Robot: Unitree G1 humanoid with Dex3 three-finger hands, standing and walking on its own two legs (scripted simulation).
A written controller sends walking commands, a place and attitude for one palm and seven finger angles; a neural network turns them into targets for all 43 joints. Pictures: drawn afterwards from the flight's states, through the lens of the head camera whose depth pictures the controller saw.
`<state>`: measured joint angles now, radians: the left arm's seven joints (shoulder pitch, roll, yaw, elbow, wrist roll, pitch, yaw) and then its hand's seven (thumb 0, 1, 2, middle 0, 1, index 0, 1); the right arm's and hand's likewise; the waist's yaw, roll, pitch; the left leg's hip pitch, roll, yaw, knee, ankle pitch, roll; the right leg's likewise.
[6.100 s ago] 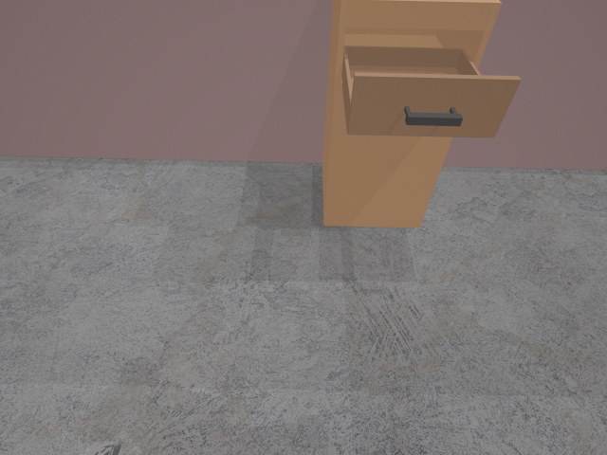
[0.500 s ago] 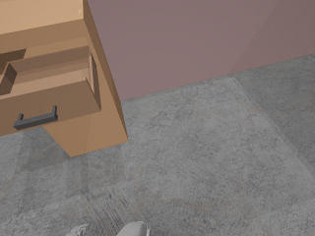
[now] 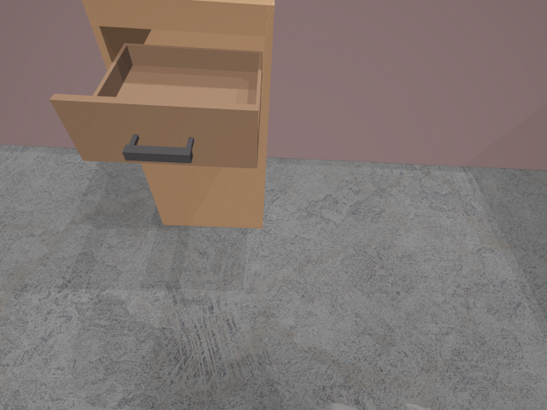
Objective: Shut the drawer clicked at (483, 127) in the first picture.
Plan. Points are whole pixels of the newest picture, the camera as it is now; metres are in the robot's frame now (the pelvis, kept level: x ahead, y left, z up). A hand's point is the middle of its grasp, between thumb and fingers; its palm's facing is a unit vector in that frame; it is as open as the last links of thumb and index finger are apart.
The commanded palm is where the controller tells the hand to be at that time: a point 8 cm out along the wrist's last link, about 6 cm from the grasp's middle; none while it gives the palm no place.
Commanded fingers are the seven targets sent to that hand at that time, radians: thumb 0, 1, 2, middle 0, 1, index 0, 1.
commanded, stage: take the last steps up to it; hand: left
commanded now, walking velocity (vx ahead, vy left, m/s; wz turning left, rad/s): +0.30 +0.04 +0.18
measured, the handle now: (160, 147) +0.57 +0.28 +0.00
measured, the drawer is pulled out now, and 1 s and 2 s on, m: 0.30 0.30 0.30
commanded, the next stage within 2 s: come to a stop and stand still in 1.12 s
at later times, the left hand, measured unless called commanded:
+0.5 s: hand out of the picture -0.02 +0.15 -0.16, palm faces +0.19 -0.97 -0.17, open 7.4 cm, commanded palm none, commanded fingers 0.00 0.90 0.90 -0.20 -0.30 -0.20 -0.30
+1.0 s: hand (129, 321) +0.27 +0.28 -0.15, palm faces +0.11 -0.97 -0.20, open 7.4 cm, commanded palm none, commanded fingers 0.00 0.90 0.90 -0.20 -0.30 -0.20 -0.30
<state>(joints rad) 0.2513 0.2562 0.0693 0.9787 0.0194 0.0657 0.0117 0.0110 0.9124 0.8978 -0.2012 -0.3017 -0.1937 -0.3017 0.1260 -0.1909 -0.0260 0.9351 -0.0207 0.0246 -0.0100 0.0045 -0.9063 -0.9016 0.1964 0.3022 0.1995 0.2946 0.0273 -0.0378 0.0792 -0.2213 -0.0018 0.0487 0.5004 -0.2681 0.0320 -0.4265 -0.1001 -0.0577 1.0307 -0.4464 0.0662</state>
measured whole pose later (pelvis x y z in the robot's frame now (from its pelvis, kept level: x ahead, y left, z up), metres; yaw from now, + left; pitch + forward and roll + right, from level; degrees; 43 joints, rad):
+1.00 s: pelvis +0.19 +0.09 +0.01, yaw +4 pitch -2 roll +1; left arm 0.17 0.19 0.07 1.00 0.03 0.01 0.00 0.01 0.92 0.90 -0.20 -0.30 -0.19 -0.30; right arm 0.35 -0.12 -0.04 1.10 -0.02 -0.06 -0.02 0.00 -0.92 -0.90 0.20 0.30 0.20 0.29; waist -0.02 -0.03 0.01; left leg -0.08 -0.02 0.20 0.31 -0.21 0.07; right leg -0.54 -0.13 -0.06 0.93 -0.20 0.03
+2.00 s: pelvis +0.26 +0.08 +0.00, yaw +3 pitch -1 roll +1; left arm 0.32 0.13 0.01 1.12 0.02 0.01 0.03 0.01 0.91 0.90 -0.20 -0.30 -0.19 -0.30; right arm 0.16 -0.16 -0.04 1.07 0.00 0.00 -0.03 -0.02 -0.94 -0.90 0.20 0.30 0.20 0.29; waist 0.00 0.03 0.03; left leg -0.26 0.00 0.10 0.40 -0.13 0.02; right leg -0.13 -0.03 -0.03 0.47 -0.31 0.00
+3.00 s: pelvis +0.29 +0.08 -0.01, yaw +3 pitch -1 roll +0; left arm 0.27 0.19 0.00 1.01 0.02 -0.01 0.05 0.01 0.91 0.90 -0.20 -0.30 -0.19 -0.30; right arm 0.15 -0.20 -0.02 1.03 -0.02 0.00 -0.03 0.01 -0.91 -0.90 0.19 0.30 0.20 0.29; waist 0.00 -0.01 0.05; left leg -0.28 0.02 0.09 0.57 -0.26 0.02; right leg -0.11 -0.02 -0.04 0.54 -0.40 0.00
